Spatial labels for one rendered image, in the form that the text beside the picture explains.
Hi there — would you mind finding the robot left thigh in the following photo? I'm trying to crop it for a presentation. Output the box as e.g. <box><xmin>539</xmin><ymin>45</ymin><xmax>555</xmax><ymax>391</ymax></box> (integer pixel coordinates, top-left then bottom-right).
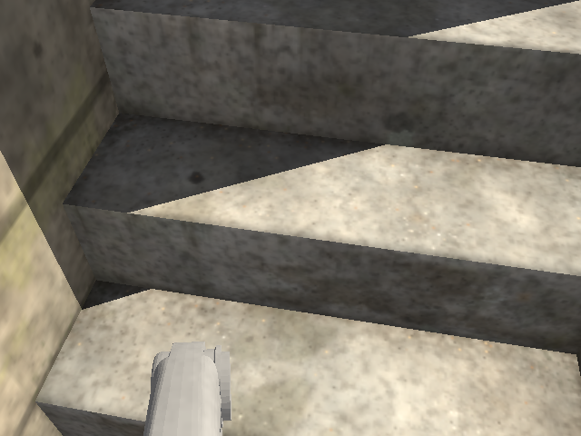
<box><xmin>143</xmin><ymin>342</ymin><xmax>231</xmax><ymax>436</ymax></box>

